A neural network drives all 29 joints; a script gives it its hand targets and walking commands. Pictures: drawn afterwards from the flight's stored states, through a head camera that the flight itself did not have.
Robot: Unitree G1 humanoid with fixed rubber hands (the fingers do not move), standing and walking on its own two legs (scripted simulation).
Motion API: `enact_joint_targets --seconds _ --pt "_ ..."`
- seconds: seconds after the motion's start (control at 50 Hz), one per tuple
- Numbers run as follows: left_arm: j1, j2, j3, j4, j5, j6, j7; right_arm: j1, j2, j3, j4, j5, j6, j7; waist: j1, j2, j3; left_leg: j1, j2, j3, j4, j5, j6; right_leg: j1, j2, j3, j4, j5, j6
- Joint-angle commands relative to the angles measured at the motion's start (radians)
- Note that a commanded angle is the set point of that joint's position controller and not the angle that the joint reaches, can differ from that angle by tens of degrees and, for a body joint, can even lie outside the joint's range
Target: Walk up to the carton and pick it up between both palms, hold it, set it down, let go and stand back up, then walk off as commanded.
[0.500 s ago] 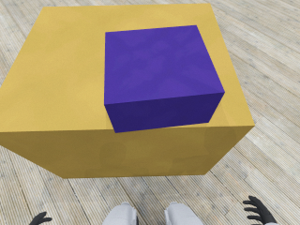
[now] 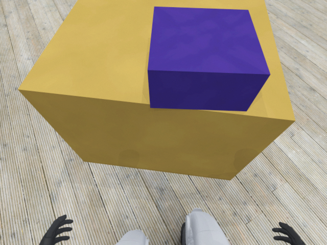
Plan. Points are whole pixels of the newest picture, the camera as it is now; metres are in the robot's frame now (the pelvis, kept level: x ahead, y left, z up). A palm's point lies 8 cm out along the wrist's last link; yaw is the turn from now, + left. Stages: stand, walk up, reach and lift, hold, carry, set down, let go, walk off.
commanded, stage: walk off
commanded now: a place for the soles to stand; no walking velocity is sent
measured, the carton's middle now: (199, 58) +0.64 -0.12 +0.02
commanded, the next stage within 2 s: none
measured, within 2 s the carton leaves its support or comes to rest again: neither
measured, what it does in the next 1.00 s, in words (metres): walks backwards: right foot, then left foot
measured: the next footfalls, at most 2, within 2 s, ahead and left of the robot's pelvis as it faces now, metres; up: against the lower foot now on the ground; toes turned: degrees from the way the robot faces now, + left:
right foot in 0.32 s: -0.04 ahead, -0.10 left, +0.00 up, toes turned -1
left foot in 0.72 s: -0.15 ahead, +0.17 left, +0.00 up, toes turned -11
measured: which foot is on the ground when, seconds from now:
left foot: down 0.00-0.36, up 0.38-0.70, down 0.72-1.00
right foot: down 0.00-0.02, up 0.04-0.30, down 0.32-0.74, up 0.76-0.98, down 1.00-1.00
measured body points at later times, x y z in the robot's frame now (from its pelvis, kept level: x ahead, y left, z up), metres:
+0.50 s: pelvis -0.12 +0.00 +0.01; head -0.06 -0.03 +0.45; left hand +0.03 +0.29 -0.09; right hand -0.04 -0.32 -0.12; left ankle -0.10 +0.16 -0.62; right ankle -0.08 -0.10 -0.69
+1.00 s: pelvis -0.29 +0.03 +0.00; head -0.23 +0.03 +0.44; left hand -0.14 +0.35 -0.12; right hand -0.23 -0.29 -0.11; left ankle -0.19 +0.18 -0.69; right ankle -0.31 -0.08 -0.69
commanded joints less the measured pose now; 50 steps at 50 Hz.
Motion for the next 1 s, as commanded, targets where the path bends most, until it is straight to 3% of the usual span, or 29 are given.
enact_joint_targets --seconds 0.0,0.02,0.04,0.06,0.08,0.12,0.2,0.22,0.28,0.3,0.32,0.34,0.36,0.38,0.42,0.46,0.54,0.62,0.66,0.7,0.72,0.74,0.76,0.78,0.82,0.9,0.94,0.96,0.98 --pt "0.015 0.245 0.071 -0.075 -0.016 -0.01 0.017 0.228 -0.276 -0.076 -0.022 -0.023 -0.026 -0.008 -0.07 0.19 -0.37 0.144 0.177 -0.203 -0.445 0.212 0.109 -0.059 0.004 0.206 0.014 -0.009 -0.017" --pt "-0.128 0.238 0.07 -0.149 -0.018 -0.021 0.03 0.171 -0.375 -0.081 -0.036 -0.019 -0.029 -0.006 -0.122 0.402 -0.295 0.019 0.389 -0.557 -0.529 0.577 0.25 -0.145 0.194 0.125 0.214 -0.386 0.031" --pt "-0.143 0.288 0.087 -0.126 -0.01 -0.024 0.037 0.108 -0.355 -0.077 -0.064 -0.026 -0.037 -0.02 -0.111 0.245 -0.252 -0.033 0.424 -0.632 -0.492 0.678 0.299 -0.116 0.191 0.236 0.348 -0.41 0.013" --pt "-0.081 0.303 0.084 -0.083 -0.015 -0.023 0.033 0.04 -0.329 -0.079 -0.084 -0.019 -0.042 -0.029 -0.059 0.147 -0.273 0.042 0.379 -0.466 -0.432 0.783 0.248 -0.107 0.185 0.276 0.383 -0.332 -0.008" --pt "-0.01 0.286 0.081 -0.047 -0.03 -0.024 0.03 -0.019 -0.302 -0.07 -0.094 -0.013 -0.039 -0.037 -0.017 0.143 -0.276 0.088 0.34 -0.338 -0.37 0.85 0.217 -0.125 0.196 0.296 0.386 -0.285 -0.011" --pt "0.052 0.274 0.074 -0.032 -0.031 -0.028 0.024 -0.078 -0.266 -0.06 -0.1 -0.019 -0.04 -0.047 -0.004 0.213 -0.26 0.109 0.33 -0.254 -0.345 0.824 0.223 -0.11 0.189 0.258 0.412 -0.246 0.01" --pt "0.054 0.295 0.067 -0.036 -0.024 -0.033 0.021 -0.025 -0.258 -0.064 -0.101 -0.009 -0.036 -0.041 -0.045 0.237 -0.235 0.184 0.348 -0.258 -0.328 0.897 0.26 -0.104 0.147 0.234 0.322 -0.275 0.004" --pt "0.063 0.292 0.066 -0.045 -0.021 -0.031 0.019 -0.018 -0.263 -0.071 -0.103 -0.011 -0.034 -0.041 -0.035 0.268 -0.232 0.194 0.354 -0.253 -0.296 0.946 0.248 -0.082 0.114 0.242 0.217 -0.304 -0.009" --pt "0.109 0.286 0.068 -0.024 -0.012 -0.033 0.01 0.004 -0.28 -0.071 -0.102 -0.003 -0.027 -0.034 -0.011 0.205 -0.289 0.203 0.326 -0.229 -0.255 0.999 0.203 0.041 0.107 0.158 -0.068 -0.253 -0.012" --pt "0.148 0.278 0.063 -0.017 0.002 -0.037 0.007 -0.011 -0.286 -0.078 -0.102 0.003 -0.022 -0.033 0.026 0.191 -0.321 0.126 0.277 -0.154 -0.21 0.939 0.141 0.196 0.083 0.111 -0.311 -0.08 -0.021" --pt "0.179 0.297 0.078 -0.009 0.002 -0.041 0.004 -0.018 -0.265 -0.073 -0.106 0.004 -0.017 -0.029 0.054 0.112 -0.35 0.009 0.2 -0.061 -0.109 0.787 0.076 0.355 0.046 0.198 -0.408 0.198 -0.045" --pt "0.184 0.397 0.094 -0.009 0.01 -0.044 0.006 -0.069 -0.233 -0.06 -0.128 0.028 -0.015 -0.019 0.073 -0.125 -0.386 -0.167 -0.002 0.079 0.179 0.41 0.003 0.374 -0.144 0.576 -0.389 0.477 -0.173" --pt "0.154 0.44 0.093 -0.016 0.001 -0.035 0.009 -0.078 -0.239 -0.063 -0.124 0.026 -0.003 -0.034 0.09 -0.198 -0.362 -0.153 -0.069 0.056 0.32 -0.109 -0.001 0.24 -0.286 0.808 -0.44 0.651 -0.282" --pt "0.16 0.403 0.079 -0.032 0.003 -0.045 0.012 -0.071 -0.245 -0.065 -0.112 0.025 -0.005 -0.039 0.075 -0.083 -0.33 -0.154 -0.085 -0.085 0.405 -0.132 0.005 0.228 -0.262 0.834 -0.433 0.656 -0.269" --pt "0.047 0.344 0.075 -0.077 0.006 -0.051 0.025 -0.012 -0.226 -0.054 -0.103 0.034 -0.018 -0.04 0.021 -0.063 -0.301 -0.245 -0.071 -0.126 0.4 -0.023 0.011 0.298 -0.21 0.65 -0.367 0.552 -0.226" --pt "0.009 0.319 0.082 -0.11 0.017 -0.043 0.023 0.043 -0.231 -0.058 -0.099 0.023 -0.025 -0.038 0.026 -0.157 -0.311 -0.282 -0.066 -0.119 0.431 0.012 -0.007 0.346 -0.19 0.579 -0.345 0.474 -0.241" --pt "0.082 0.311 0.092 -0.125 0.018 -0.043 0.029 0.05 -0.234 -0.058 -0.119 0.018 -0.023 -0.038 0.064 -0.192 -0.322 -0.297 -0.058 -0.102 0.394 -0.002 -0.037 0.412 -0.208 0.595 -0.353 0.473 -0.263" --pt "0.068 0.32 0.098 -0.117 0.013 -0.033 0.019 0.077 -0.237 -0.062 -0.095 0.018 -0.027 -0.027 0.048 -0.256 -0.298 -0.2 -0.02 -0.023 0.171 -0.034 -0.018 0.34 -0.204 0.559 -0.395 0.403 -0.246" --pt "0.012 0.333 0.095 -0.12 0.008 -0.021 0.013 0.158 -0.242 -0.066 -0.055 0.017 -0.025 -0.018 0.002 -0.264 -0.343 -0.052 0.001 0.082 -0.034 -0.009 0.001 0.253 -0.17 0.472 -0.414 0.274 -0.191" --pt "-0.008 0.323 0.087 -0.094 -0.004 -0.005 0.008 0.245 -0.23 -0.068 -0.004 0.007 -0.029 -0.006 -0.055 -0.196 -0.354 0.168 -0.01 0.114 -0.322 0.11 0.051 0.051 -0.093 0.386 -0.345 0.109 -0.086" --pt "0.035 0.282 0.077 -0.064 -0.011 0.0 0.008 0.226 -0.268 -0.076 -0.004 -0.006 -0.032 -0.007 -0.054 -0.015 -0.356 0.166 0.098 -0.092 -0.448 0.028 0.099 -0.043 0.011 0.345 -0.107 -0.074 -0.03" --pt "-0.062 0.233 0.078 -0.113 -0.023 -0.014 0.013 0.163 -0.364 -0.083 -0.03 -0.007 -0.04 -0.006 -0.088 0.273 -0.293 -0.01 0.391 -0.514 -0.562 0.211 0.258 -0.109 0.21 0.189 0.17 -0.318 0.022" --pt "-0.091 0.301 0.096 -0.124 -0.011 -0.025 0.029 0.088 -0.389 -0.074 -0.064 -0.022 -0.048 -0.017 -0.086 0.21 -0.224 -0.163 0.491 -0.696 -0.565 0.319 0.374 -0.026 0.166 0.228 0.329 -0.386 0.013" --pt "-0.057 0.326 0.097 -0.091 -0.017 -0.027 0.026 0.035 -0.36 -0.075 -0.074 -0.024 -0.052 -0.025 -0.04 0.125 -0.207 -0.174 0.441 -0.548 -0.514 0.467 0.333 -0.003 0.167 0.271 0.414 -0.329 -0.004" --pt "0.038 0.297 0.094 -0.036 -0.031 -0.022 0.022 -0.095 -0.294 -0.06 -0.08 -0.025 -0.052 -0.037 0.009 0.178 -0.201 -0.072 0.349 -0.323 -0.433 0.569 0.269 -0.05 0.183 0.267 0.455 -0.243 0.003" --pt "0.079 0.291 0.089 -0.033 -0.014 -0.023 0.005 -0.035 -0.273 -0.068 -0.094 -0.023 -0.048 -0.039 -0.017 0.232 -0.21 0.006 0.346 -0.278 -0.383 0.595 0.267 -0.002 0.153 0.219 0.33 -0.274 0.016" --pt "0.097 0.286 0.08 -0.024 -0.015 -0.039 0.002 -0.036 -0.275 -0.075 -0.077 -0.02 -0.044 -0.036 -0.003 0.258 -0.252 0.077 0.33 -0.252 -0.336 0.616 0.235 0.029 0.098 0.217 0.09 -0.317 -0.006" --pt "0.128 0.281 0.073 -0.017 -0.004 -0.039 -0.005 -0.013 -0.284 -0.081 -0.082 -0.022 -0.043 -0.033 0.006 0.234 -0.305 0.104 0.303 -0.235 -0.303 0.598 0.194 0.096 0.076 0.163 -0.115 -0.275 -0.011" --pt "0.179 0.265 0.077 0.01 -0.001 -0.049 -0.007 -0.04 -0.278 -0.085 -0.075 -0.017 -0.035 -0.029 0.045 0.234 -0.336 0.034 0.239 -0.115 -0.235 0.514 0.13 0.273 0.07 0.107 -0.353 -0.171 -0.021"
